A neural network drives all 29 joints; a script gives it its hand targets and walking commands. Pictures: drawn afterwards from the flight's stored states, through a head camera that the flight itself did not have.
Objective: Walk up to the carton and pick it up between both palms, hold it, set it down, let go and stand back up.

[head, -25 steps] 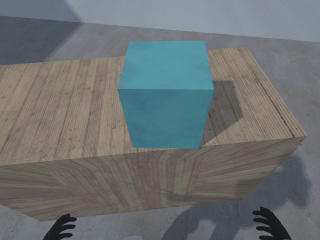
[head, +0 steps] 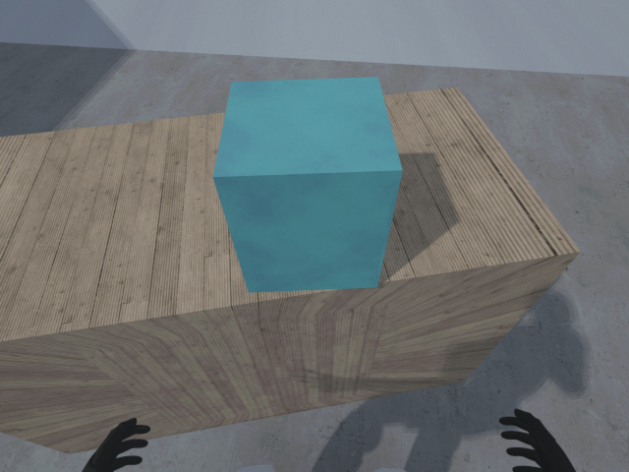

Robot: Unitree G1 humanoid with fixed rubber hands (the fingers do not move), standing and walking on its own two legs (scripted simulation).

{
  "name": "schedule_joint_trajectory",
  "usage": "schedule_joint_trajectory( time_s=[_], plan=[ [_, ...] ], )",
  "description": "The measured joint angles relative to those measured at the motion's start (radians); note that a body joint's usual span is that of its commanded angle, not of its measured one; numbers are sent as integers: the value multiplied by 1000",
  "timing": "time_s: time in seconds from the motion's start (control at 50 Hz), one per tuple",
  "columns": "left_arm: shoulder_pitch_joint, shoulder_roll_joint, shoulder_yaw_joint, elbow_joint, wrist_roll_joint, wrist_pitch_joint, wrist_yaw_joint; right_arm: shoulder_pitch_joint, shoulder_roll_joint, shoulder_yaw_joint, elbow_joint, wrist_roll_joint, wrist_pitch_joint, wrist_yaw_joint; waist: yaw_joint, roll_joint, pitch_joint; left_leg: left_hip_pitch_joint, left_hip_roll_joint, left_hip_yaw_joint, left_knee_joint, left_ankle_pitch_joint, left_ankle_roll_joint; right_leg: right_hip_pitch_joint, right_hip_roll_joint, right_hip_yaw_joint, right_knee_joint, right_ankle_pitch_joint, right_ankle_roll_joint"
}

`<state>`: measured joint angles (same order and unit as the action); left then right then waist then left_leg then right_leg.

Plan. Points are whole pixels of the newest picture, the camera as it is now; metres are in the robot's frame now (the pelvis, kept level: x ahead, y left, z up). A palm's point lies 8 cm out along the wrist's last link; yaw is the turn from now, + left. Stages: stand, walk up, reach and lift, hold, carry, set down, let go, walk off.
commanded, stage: walk up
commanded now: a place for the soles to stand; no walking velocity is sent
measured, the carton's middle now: (309, 191) +0.49 +0.03 +0.06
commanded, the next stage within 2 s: reach and lift in 0.08 s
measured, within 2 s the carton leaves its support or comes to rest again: neither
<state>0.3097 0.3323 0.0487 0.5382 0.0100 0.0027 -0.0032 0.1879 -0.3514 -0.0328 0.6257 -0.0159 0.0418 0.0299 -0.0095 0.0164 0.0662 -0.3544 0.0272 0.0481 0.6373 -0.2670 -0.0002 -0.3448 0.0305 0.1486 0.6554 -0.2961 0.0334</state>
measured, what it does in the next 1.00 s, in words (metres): shifts its weight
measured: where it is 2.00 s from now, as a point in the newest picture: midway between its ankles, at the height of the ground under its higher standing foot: outside the picture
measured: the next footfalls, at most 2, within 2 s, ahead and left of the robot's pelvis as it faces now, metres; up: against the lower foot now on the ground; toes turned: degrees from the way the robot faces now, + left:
none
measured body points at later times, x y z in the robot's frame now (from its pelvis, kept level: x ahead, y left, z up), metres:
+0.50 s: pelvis +0.03 -0.01 +0.02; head +0.02 +0.01 +0.47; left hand +0.22 +0.25 -0.05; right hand +0.19 -0.28 -0.05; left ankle +0.04 +0.12 -0.72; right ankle +0.04 -0.14 -0.72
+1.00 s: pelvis +0.06 +0.00 +0.03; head +0.04 +0.00 +0.48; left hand +0.22 +0.25 +0.00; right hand +0.24 -0.22 +0.00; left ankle +0.04 +0.12 -0.72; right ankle +0.04 -0.14 -0.72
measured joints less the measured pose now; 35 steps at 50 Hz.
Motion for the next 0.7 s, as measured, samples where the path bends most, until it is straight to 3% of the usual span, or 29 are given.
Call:
schedule_joint_trajectory(
  time_s=[0.12, 0.2, 0.26, 0.38, 0.5, 0.58, 0.7],
  plan=[
    [-5, 0, 3, -6, 2, 2, 0, 9, 2, 2, 7, 2, 3, -4, -4, 7, 0, 9, 5, 15, 3, -5, 4, 3, 5, 15, 3, 2, 3],
    [-148, -13, -9, 61, -17, 123, 54, -54, 37, -75, 170, -19, -213, 35, 4, 15, 26, 7, 2, 0, 43, -25, -3, 8, -17, -31, 39, -24, -20],
    [-226, -41, -17, 51, -23, 170, 59, -98, 69, -96, 223, -40, -289, 40, -2, 8, 57, 34, -5, -13, 41, -19, -5, 41, -26, -46, 37, -26, -9],
    [-219, -100, -23, -52, -26, 202, 45, -58, 106, -48, 131, -2, -286, 5, -11, -43, 40, 151, -10, -7, -100, 25, -11, 144, -36, -42, -79, 10, -1],
    [-157, -102, 16, -85, 44, 195, 40, 35, 76, -41, 70, 5, -247, 23, 17, -67, 18, 276, -7, -2, -231, 58, -19, 260, -37, -41, -199, 41, -10],
    [-99, -78, 24, -111, 17, 140, 53, 91, 69, -39, 0, 25, -265, 27, 40, -63, -2, 314, -7, -5, -289, 74, -20, 299, -38, -46, -255, 54, -12],
    [-54, -72, -4, -166, -34, 85, 39, 96, 137, -16, -83, 50, -269, 8, 42, -47, -6, 326, -5, -15, -330, 89, -23, 322, -38, -57, -311, 73, -13]
  ],
)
